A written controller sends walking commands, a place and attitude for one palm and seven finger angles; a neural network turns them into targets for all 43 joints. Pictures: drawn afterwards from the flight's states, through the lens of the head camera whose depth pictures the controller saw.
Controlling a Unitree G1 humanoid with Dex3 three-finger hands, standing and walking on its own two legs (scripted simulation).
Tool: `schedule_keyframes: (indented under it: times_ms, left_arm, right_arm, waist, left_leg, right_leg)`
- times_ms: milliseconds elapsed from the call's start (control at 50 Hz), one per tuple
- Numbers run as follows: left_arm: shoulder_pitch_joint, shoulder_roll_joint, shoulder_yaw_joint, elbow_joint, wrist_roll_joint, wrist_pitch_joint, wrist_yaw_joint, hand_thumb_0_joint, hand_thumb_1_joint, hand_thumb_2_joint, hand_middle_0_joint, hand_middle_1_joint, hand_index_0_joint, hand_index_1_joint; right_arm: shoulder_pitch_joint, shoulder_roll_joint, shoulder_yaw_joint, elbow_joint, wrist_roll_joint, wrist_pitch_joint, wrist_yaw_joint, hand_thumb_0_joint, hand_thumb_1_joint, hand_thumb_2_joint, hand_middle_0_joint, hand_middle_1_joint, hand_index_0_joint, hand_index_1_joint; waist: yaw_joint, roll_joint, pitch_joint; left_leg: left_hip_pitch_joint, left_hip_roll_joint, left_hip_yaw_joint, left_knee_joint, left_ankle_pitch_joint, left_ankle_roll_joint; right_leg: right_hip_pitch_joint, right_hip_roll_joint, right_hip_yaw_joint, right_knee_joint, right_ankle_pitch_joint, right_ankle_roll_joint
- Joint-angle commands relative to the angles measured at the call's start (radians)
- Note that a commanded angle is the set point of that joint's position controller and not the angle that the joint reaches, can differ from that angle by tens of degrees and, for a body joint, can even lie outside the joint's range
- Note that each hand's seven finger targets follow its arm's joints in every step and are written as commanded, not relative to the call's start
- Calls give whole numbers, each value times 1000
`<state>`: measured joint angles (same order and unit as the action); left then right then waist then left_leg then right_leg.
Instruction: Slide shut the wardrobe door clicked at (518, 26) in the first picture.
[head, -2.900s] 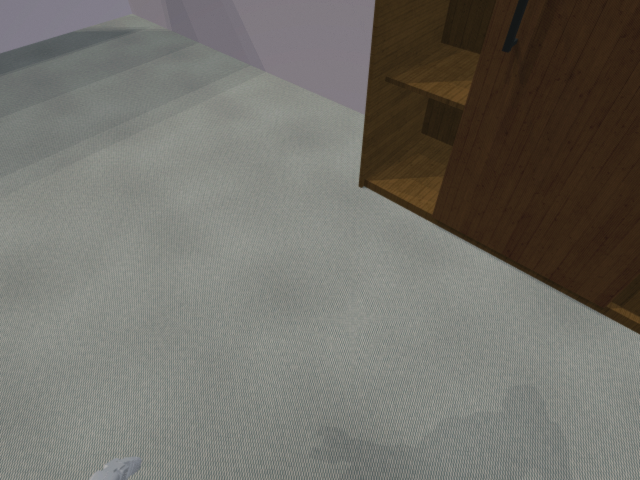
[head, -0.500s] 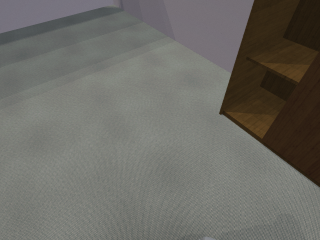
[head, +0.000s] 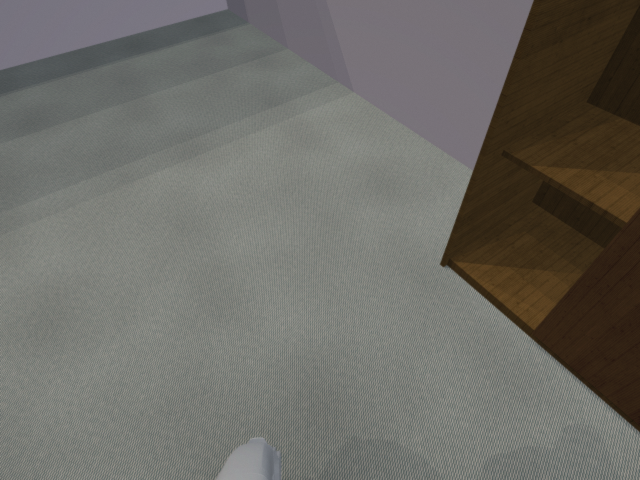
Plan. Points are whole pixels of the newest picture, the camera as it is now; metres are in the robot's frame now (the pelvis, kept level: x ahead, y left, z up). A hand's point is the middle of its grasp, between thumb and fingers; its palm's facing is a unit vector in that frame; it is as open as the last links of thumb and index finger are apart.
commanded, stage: walk to a spot facing it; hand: right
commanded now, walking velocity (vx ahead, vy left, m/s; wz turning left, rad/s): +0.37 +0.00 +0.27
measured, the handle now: out of the picture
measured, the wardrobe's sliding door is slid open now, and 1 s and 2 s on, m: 0.38 0.38 0.38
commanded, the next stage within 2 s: turn to face it in 0.24 s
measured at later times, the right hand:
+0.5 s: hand (422, 407) +0.27 -0.14 -0.18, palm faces +0.04 +0.98 -0.19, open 7.2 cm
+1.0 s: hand (460, 345) +0.37 -0.21 -0.16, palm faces +0.30 +0.92 -0.27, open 7.4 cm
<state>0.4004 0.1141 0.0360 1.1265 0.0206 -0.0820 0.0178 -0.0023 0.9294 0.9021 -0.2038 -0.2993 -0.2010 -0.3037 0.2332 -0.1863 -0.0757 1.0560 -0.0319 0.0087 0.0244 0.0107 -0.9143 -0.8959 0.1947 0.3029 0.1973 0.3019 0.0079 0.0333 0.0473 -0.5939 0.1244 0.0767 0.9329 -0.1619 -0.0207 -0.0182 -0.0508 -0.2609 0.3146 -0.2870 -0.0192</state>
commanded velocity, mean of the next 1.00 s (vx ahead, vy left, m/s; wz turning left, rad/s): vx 0.09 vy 0.00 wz -0.40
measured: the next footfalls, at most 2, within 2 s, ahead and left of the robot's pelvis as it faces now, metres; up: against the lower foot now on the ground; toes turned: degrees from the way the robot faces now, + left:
left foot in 0.18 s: +0.24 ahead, +0.15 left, +0.00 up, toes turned +11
right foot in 0.60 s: +0.38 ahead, -0.09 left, +0.00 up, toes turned -14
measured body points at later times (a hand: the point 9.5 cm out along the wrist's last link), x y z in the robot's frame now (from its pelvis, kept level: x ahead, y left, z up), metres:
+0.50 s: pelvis +0.22 +0.04 -0.01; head +0.24 +0.04 +0.44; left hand +0.27 +0.29 -0.16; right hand +0.27 -0.19 -0.16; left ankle +0.20 +0.14 -0.75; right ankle +0.30 -0.09 -0.71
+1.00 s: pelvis +0.31 +0.03 -0.01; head +0.35 +0.02 +0.44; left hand +0.44 +0.25 -0.15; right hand +0.35 -0.26 -0.14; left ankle +0.36 +0.18 -0.70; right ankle +0.34 -0.08 -0.75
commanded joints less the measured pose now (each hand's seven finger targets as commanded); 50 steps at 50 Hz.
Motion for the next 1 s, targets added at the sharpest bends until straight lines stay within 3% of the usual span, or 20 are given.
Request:
schedule_keyframes:
  times_ms: [0, 40, 80, 120, 140, 160, 180, 240, 300, 400, 480, 540, 560, 580, 600, 620, 680, 760, 900, 980]
  left_arm:
    - [116, 137, 27, 2, 7, -8, 7, 0, 900, 900, -200, -300, -200, -300]
    - [114, 142, 28, 10, 11, -4, 7, 0, 900, 900, -200, -300, -200, -300]
    - [101, 155, 32, 17, 11, 1, 7, 0, 900, 900, -200, -300, -200, -300]
    - [51, 178, 35, 12, 0, 4, 5, 0, 900, 900, -200, -300, -200, -300]
    - [77, 140, 30, -3, -13, 3, -8, 0, 900, 900, -200, -300, -200, -300]
    - [96, 74, 17, -37, -20, -1, -7, 0, 900, 900, -200, -300, -200, -300]
    - [31, 96, 22, -54, -23, 9, -4, 0, 900, 900, -200, -300, -200, -300]
    - [-43, 70, 23, -53, 1, 32, -9, 0, 900, 900, -200, -300, -200, -300]
    - [51, 30, 20, -30, 7, 64, -14, 0, 900, 900, -200, -300, -200, -300]
    - [-58, 30, 8, -79, -2, 69, -26, 0, 900, 900, -200, -300, -200, -300]
    - [-185, 75, 12, -141, -2, 68, -38, 0, 900, 900, -200, -300, -200, -300]
    - [-153, 126, 20, -154, 2, 74, -38, 0, 900, 900, -200, -300, -200, -300]
    - [-86, 168, 32, -145, 7, 72, -35, 0, 900, 900, -200, -300, -200, -300]
    - [-12, 267, 54, -152, 15, 67, -29, 0, 900, 900, -200, -300, -200, -300]
    - [31, 339, 62, -148, 9, 73, -23, 0, 900, 900, -200, -300, -200, -300]
    - [17, 333, 60, -144, 1, 74, -10, 0, 900, 900, -200, -300, -200, -300]
    - [-168, 254, 46, -212, 3, 71, -3, 0, 900, 900, -200, -300, -200, -300]
    - [-193, 258, 52, -234, 0, 69, -6, 0, 900, 900, -200, -300, -200, -300]
    - [-174, 285, 80, -247, 6, 88, -14, 0, 900, 900, -200, -300, -200, -300]
    - [-194, 297, 90, -263, 8, 100, -18, 0, 900, 900, -200, -300, -200, -300]
  right_arm:
    - [-150, 9, 12, -102, 3, -28, 9, 0, -900, -900, 200, 300, 200, 300]
    - [-162, 4, 11, -102, 6, -33, 8, 0, -900, -900, 200, 300, 200, 300]
    - [-97, -19, 4, -86, 4, -40, 4, 0, -900, -900, 200, 300, 200, 300]
    - [171, -66, -14, -3, -4, -59, -3, 0, -900, -900, 200, 300, 200, 300]
    - [307, -166, -39, 34, -9, -72, -16, 0, -900, -900, 200, 300, 200, 300]
    - [370, -262, -55, 49, 7, -74, -26, 0, -900, -900, 200, 300, 200, 300]
    - [308, -256, -55, 34, 24, -68, -34, 0, -900, -900, 200, 300, 200, 300]
    - [71, -101, -5, -26, 16, -75, -43, 0, -900, -900, 200, 300, 200, 300]
    - [26, -57, 6, -31, 4, -88, -47, 0, -900, -900, 200, 300, 200, 300]
    - [44, -75, 18, -21, 10, -90, -44, 0, -900, -900, 200, 300, 200, 300]
    - [65, -114, 6, -22, 6, -72, -50, 0, -900, -900, 200, 300, 200, 300]
    - [50, -151, -9, -45, 11, -52, -54, 0, -900, -900, 200, 300, 200, 300]
    - [51, -153, -14, -60, 16, -44, -53, 0, -900, -900, 200, 300, 200, 300]
    - [66, -120, -14, -86, 26, -35, -48, 0, -900, -900, 200, 300, 200, 300]
    - [66, -89, -4, -127, 30, -31, -49, 0, -900, -900, 200, 300, 200, 300]
    - [25, -102, -3, -139, 21, -16, -57, 0, -900, -900, 200, 300, 200, 300]
    - [-17, -97, -18, -139, 14, -12, -39, 0, -900, -900, 200, 300, 200, 300]
    - [19, -95, -22, -145, 14, 9, -40, 0, -900, -900, 200, 300, 200, 300]
    - [-72, -101, -22, -220, 16, 15, -45, 0, -900, -900, 200, 300, 200, 300]
    - [-72, -107, -16, -250, 23, 9, -49, 0, -900, -900, 200, 300, 200, 300]
  waist:
    - [46, -148, 88]
    - [41, -164, 93]
    - [1, -155, 60]
    - [-127, -120, -85]
    - [-171, 46, -209]
    - [-145, 235, -275]
    - [-135, 133, -230]
    - [-33, 1, 1]
    - [41, 29, -13]
    - [21, 70, -9]
    - [-15, 83, 9]
    - [17, 58, -28]
    - [48, -19, -74]
    - [72, -265, -134]
    - [76, -416, -162]
    - [81, -324, -214]
    - [15, -159, -93]
    - [3, -153, -138]
    - [27, -165, -116]
    - [22, -192, -112]
  left_leg:
    - [-51, -16, 49, -196, 9, 25]
    - [3, -33, 57, -250, 2, 48]
    - [146, -76, 80, -290, -56, 79]
    - [476, -126, 110, -391, 9, 107]
    - [748, 57, -118, -429, 8, 163]
    - [898, 312, -560, -550, 144, 281]
    - [792, 341, -587, -634, 58, 302]
    - [368, 240, -302, -711, -70, 207]
    - [264, 172, -107, -723, 45, 169]
    - [372, 150, 23, -680, 295, 152]
    - [455, 191, 50, -600, 380, 126]
    - [474, 187, 98, -438, 409, 87]
    - [418, 161, 129, -290, 352, 54]
    - [245, 46, 174, -44, 39, -17]
    - [120, -60, 118, 217, -545, -46]
    - [62, -49, -17, 307, -511, -35]
    - [35, 1, -61, 279, -292, -45]
    - [88, -15, -53, 178, -227, -64]
    - [87, -43, -64, 4, -259, -76]
    - [215, -87, -57, -167, -270, -61]
  right_leg:
    - [44, -263, 91, -130, 369, -95]
    - [50, -278, 70, -99, 423, -89]
    - [38, -285, 56, 12, 596, -80]
    - [-22, -224, -4, 343, 707, -31]
    - [-256, -156, -18, 644, 431, 3]
    - [-528, 0, 52, 964, -266, 42]
    - [-576, -37, 191, 1088, -257, 17]
    - [-536, -138, 249, 1008, -47, 20]
    - [-446, -129, 220, 832, -18, 43]
    - [-452, -92, 182, 546, 57, 58]
    - [-434, -73, 155, 414, 54, 46]
    - [-306, -37, 131, 294, 103, 32]
    - [-167, -33, 141, 219, 254, 20]
    - [-15, -207, 398, 149, 586, -69]
    - [18, -398, 631, 65, 792, -206]
    - [19, -388, 659, 42, 605, -219]
    - [-167, -257, 508, 5, 324, -145]
    - [-166, -195, 449, -8, 335, -135]
    - [-142, -184, 543, 7, 302, -161]
    - [-205, -157, 593, 52, 366, -153]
